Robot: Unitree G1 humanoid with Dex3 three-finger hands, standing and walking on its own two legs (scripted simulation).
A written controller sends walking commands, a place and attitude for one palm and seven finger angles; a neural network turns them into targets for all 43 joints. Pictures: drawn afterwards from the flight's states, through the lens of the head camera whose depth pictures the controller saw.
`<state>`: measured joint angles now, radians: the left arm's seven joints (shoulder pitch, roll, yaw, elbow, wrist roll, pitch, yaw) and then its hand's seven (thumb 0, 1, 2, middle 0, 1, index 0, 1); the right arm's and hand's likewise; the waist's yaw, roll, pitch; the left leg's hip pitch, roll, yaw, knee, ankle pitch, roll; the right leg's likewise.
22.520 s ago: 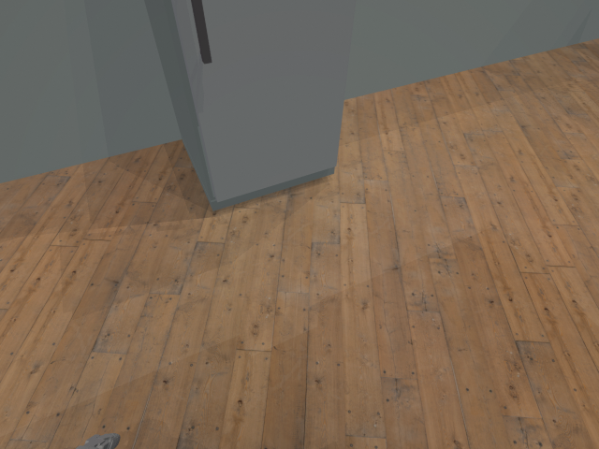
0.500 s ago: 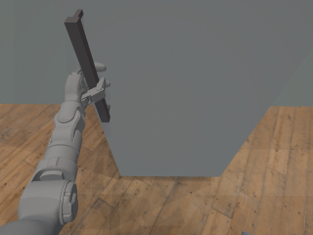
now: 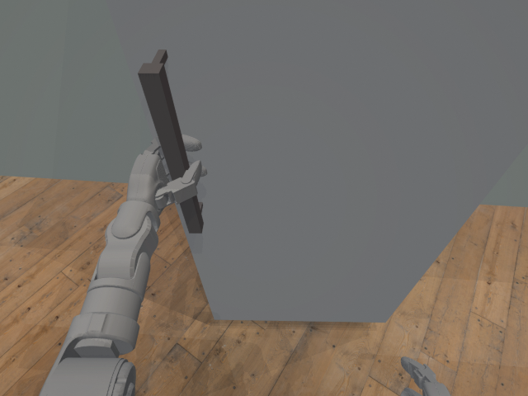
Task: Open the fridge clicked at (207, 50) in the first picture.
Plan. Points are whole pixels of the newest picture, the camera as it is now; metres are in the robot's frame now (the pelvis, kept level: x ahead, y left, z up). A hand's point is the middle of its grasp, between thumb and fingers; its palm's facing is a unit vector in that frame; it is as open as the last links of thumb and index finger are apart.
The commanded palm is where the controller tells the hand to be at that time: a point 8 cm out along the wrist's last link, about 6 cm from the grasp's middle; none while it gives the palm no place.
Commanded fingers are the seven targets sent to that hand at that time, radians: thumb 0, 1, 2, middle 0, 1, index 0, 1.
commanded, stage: pull the door a little, standing still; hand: left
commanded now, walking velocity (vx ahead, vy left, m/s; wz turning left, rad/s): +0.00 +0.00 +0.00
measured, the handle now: (182, 158) +0.44 +0.15 +0.13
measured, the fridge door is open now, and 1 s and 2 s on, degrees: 4 29 60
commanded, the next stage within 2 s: walk backward, drawing the door open in 0.10 s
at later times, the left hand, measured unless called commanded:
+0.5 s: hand (191, 248) +0.28 +0.11 +0.12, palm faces +0.00 -0.99 -0.12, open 6.2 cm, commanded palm +0.25 +0.16 +0.13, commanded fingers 0.00 0.90 0.90 -0.45 -1.40 -0.45 -1.40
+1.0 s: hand (225, 347) +0.16 +0.05 +0.12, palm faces +0.17 -0.97 -0.17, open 6.4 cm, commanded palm +0.12 +0.10 +0.13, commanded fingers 0.00 0.90 0.90 -0.45 -1.40 -0.45 -1.40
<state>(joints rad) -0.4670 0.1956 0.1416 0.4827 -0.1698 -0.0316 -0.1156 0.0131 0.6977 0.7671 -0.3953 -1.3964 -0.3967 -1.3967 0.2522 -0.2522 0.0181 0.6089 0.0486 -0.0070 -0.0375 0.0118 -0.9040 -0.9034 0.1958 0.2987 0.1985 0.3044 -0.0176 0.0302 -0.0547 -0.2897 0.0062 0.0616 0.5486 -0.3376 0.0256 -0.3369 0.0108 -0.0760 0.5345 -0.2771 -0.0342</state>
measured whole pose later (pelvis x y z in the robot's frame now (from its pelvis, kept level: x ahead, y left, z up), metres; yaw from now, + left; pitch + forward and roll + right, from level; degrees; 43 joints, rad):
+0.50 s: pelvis -0.04 +0.01 +0.01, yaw +0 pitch +0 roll +0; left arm -0.07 0.16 -0.06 0.02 -0.08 -0.08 0.08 -0.03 0.62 0.70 -0.44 -1.40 -0.36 -1.40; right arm 0.15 -0.22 0.04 0.56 0.01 0.11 -0.09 0.01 -0.90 -0.90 0.20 0.30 0.20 0.30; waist -0.02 0.05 0.02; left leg -0.22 -0.02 0.07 0.46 -0.25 0.04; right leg -0.28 -0.01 -0.07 0.47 -0.20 -0.02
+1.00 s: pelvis -0.09 -0.09 +0.00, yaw +7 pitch +0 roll +2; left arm 0.20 0.17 -0.04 -0.30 -0.04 -0.03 0.11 -0.06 0.61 0.68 -0.45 -1.40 -0.32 -1.40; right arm 0.17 -0.18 -0.01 0.61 0.01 0.01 -0.09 0.01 -0.90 -0.90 0.20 0.30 0.20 0.30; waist -0.04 0.03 0.04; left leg -0.37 0.04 -0.03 0.55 -0.26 -0.01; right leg -0.36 0.04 -0.20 0.47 -0.14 -0.14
